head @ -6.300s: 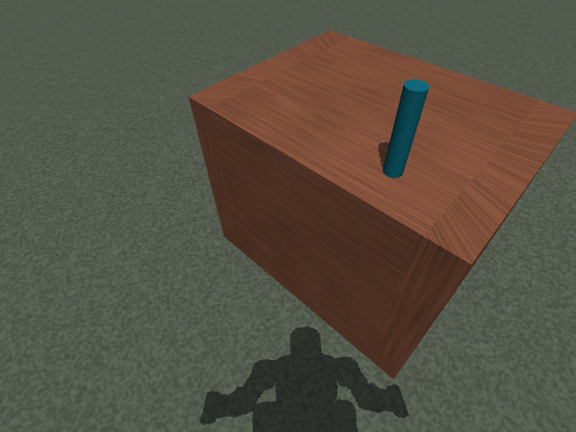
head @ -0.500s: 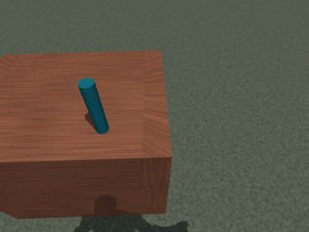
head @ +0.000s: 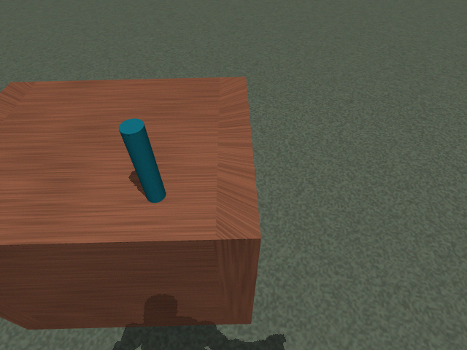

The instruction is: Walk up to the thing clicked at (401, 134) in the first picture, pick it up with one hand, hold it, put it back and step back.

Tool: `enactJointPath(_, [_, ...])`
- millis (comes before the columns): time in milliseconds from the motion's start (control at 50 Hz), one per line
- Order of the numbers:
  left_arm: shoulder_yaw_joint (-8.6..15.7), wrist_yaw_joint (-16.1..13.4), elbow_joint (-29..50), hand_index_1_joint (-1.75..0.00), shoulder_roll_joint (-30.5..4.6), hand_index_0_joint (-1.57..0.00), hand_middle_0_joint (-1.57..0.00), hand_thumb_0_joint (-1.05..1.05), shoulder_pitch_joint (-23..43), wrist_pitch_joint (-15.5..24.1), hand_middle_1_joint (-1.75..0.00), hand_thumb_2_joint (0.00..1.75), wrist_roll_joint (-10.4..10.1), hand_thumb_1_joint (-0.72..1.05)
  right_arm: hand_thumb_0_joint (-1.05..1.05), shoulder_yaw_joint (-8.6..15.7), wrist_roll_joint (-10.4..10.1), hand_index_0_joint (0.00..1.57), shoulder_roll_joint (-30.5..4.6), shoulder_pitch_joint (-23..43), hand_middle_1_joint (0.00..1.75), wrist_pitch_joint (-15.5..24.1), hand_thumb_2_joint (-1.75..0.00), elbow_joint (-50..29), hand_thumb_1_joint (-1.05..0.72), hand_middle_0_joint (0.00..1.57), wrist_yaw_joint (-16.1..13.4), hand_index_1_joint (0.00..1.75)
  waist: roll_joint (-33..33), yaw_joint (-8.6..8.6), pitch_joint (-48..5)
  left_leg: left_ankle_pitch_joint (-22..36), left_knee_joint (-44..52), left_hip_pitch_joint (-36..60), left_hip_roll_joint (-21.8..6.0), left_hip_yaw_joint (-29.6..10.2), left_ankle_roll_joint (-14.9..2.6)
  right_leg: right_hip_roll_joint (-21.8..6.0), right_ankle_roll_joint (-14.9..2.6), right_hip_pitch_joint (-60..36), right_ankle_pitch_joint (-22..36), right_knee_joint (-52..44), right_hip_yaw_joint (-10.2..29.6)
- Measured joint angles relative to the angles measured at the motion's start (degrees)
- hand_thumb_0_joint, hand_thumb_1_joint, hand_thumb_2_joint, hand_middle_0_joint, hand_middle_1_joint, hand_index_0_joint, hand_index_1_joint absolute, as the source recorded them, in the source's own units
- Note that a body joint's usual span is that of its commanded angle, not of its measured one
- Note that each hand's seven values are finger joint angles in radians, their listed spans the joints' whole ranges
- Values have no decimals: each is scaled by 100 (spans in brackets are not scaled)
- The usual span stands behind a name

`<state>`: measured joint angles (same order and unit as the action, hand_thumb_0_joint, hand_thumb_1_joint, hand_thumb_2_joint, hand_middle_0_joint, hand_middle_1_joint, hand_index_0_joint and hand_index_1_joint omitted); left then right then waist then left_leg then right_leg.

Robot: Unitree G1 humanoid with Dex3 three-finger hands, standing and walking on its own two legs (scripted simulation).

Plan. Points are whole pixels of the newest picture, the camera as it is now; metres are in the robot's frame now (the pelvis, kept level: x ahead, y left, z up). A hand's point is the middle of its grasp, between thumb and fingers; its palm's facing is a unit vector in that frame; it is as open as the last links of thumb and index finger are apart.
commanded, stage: stand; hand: left
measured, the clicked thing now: (145, 165) +0.49 +0.21 +0.03
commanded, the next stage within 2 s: rise first in 0.22 s
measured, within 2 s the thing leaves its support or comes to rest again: neither
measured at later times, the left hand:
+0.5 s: hand out of the picture +0.15 +0.24 -0.14, palm faces +0.13 -0.94 -0.31, open 9.5 cm
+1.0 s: hand (99, 324) +0.19 +0.24 -0.04, palm faces +0.28 -0.90 -0.35, open 17.2 cm
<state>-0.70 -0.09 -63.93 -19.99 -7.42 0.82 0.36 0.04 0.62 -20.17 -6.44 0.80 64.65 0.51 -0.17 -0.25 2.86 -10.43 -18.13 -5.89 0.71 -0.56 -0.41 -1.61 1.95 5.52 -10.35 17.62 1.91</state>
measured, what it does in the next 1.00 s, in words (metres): stands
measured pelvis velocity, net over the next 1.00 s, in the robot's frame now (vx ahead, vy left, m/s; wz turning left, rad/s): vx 0.01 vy -0.01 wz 0.01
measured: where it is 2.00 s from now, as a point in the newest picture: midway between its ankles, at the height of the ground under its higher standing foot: outside the picture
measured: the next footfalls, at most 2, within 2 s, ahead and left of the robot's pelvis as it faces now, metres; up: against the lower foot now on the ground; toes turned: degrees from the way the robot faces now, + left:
none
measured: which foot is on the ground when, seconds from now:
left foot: down 0.00-1.00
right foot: down 0.00-1.00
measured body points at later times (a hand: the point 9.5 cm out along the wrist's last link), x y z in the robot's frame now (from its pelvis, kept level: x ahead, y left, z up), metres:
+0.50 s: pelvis -0.01 +0.00 -0.01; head +0.03 +0.00 +0.44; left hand +0.14 +0.29 -0.12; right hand +0.14 -0.29 -0.12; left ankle -0.01 +0.11 -0.75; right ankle -0.01 -0.14 -0.75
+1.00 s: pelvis +0.01 -0.01 -0.01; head +0.01 -0.02 +0.44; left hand +0.17 +0.29 -0.01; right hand +0.17 -0.26 -0.09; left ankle -0.01 +0.11 -0.75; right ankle -0.01 -0.14 -0.75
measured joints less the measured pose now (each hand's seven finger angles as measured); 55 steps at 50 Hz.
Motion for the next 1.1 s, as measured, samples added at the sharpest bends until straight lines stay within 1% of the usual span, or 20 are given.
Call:
enactJointPath(340, [-1,-3,10,-30,4,-20,-20,0,-7,-1,-29,90,2,90,1,10,4,20,-4,-27,30,-12,-89,5,-90,20,0,30,-2,-9,-1,-1,-6,-24,-1,-18,-2,0,2,0,12,-31,-19])
enactJointPath(360, [8,-27,155,-30,14,-19,-20,0,-50,-17,-29,89,-95,90,1,-2,-119,20,2,-53,29,4,-89,-126,-89,19,-30,29,0,-26,-30,-38,-109,-146,-1,-24,-1,2,-2,116,-22,64,-25])
enactJointPath(380, [14,-82,391,-28,35,-18,-18,1,-64,31,-27,88,-233,88,1,-13,-261,18,30,-84,28,80,-87,-387,-88,18,-89,28,-4,-29,21,-86,-242,-258,1,-25,2,4,-7,233,-76,208,-24])
enactJointPath(400, [39,-141,598,-26,64,-16,-17,1,-33,145,-25,86,-339,86,1,-6,-360,17,77,-72,26,208,-85,-620,-86,17,-143,26,-14,-32,103,-120,-347,-339,2,-26,6,5,-12,320,-119,329,-24])
enactJointPath(440, [205,-212,876,-23,141,-13,-15,1,137,323,-21,80,-461,80,1,106,-457,15,196,96,22,413,-79,-857,-80,14,-209,21,-28,-20,206,-178,-551,-548,-11,-19,15,22,-21,531,-172,530,-14])
enactJointPath(480, [380,-304,1175,-19,205,-11,-13,1,294,367,-17,71,-510,71,1,266,-479,12,301,298,18,495,-70,-979,-71,12,-293,17,-34,22,203,-216,-698,-748,-34,4,26,48,-24,738,-192,668,11])
enactJointPath(540, [581,-373,1484,-14,265,-9,-11,1,438,440,-13,57,-415,56,1,495,-392,10,388,436,13,572,-55,-1197,-55,9,-347,13,-7,34,38,-253,-822,-969,-51,-7,34,67,-38,944,-217,765,1])
enactJointPath(580, [707,-388,1648,-12,301,-8,-9,1,440,411,-10,48,-349,45,1,608,-337,8,418,427,11,557,-46,-1304,-43,8,-348,10,19,42,-77,-276,-843,-1001,-58,-13,38,75,-45,972,-237,777,-5])
enactJointPath(640, [828,-393,2170,-9,341,-7,-8,0,123,339,-8,36,-334,30,1,604,-331,7,456,135,8,457,-34,-1659,-26,7,-344,8,55,68,-282,-297,-771,-912,-69,-12,44,84,-50,884,-257,704,-6])
enactJointPath(700, [833,-407,2689,-7,332,-6,-7,0,-286,283,-7,26,-364,15,0,524,-344,6,518,-251,7,371,-25,-2059,-9,6,-344,7,81,92,-426,-335,-718,-786,-76,-15,56,89,-62,767,-305,671,-12])
enactJointPath(760, [847,-434,3123,-6,333,-5,-6,0,-538,237,-5,19,-374,-1,0,431,-341,6,591,-470,6,319,-18,-2354,6,5,-370,6,99,111,-407,-362,-694,-666,-77,-25,64,89,-74,659,-353,682,-23])
enactJointPath(860, [886,-473,3895,-5,363,-4,-5,0,-869,255,-4,11,-358,-25,0,335,-287,6,685,-710,6,355,-10,-2843,28,5,-399,5,141,137,-301,-373,-668,-549,-86,-53,78,97,-91,538,-379,666,-53])
enactJointPath(900, [902,-479,4193,-5,372,-4,-5,0,-973,277,-4,8,-350,-32,0,303,-267,6,697,-747,6,377,-8,-2968,34,5,-408,5,155,154,-264,-379,-659,-494,-90,-55,84,101,-96,485,-387,662,-56])
enactJointPath(960, [963,-473,4540,-4,375,-4,-5,-1,-1076,313,-4,6,-342,-41,0,327,-235,6,714,-716,5,382,-6,-3028,41,5,-407,5,176,174,-235,-385,-646,-426,-94,-62,92,104,-105,419,-400,658,-64])
enactJointPath(1020, [1016,-436,4895,-4,362,-4,-4,-1,-1244,337,-3,4,-349,-45,0,394,-222,6,713,-770,5,399,-4,-3091,46,5,-392,5,194,178,-251,-390,-624,-365,-91,-80,96,100,-111,355,-416,645,-83])
enactJointPath(1100, [1063,-359,5260,-4,346,-3,-4,-1,-1453,370,-3,3,-362,-49,-1,464,-219,6,675,-830,5,359,-3,-2989,50,5,-361,5,212,194,-246,-395,-602,-282,-87,-86,100,96,-115,281,-437,648,-90])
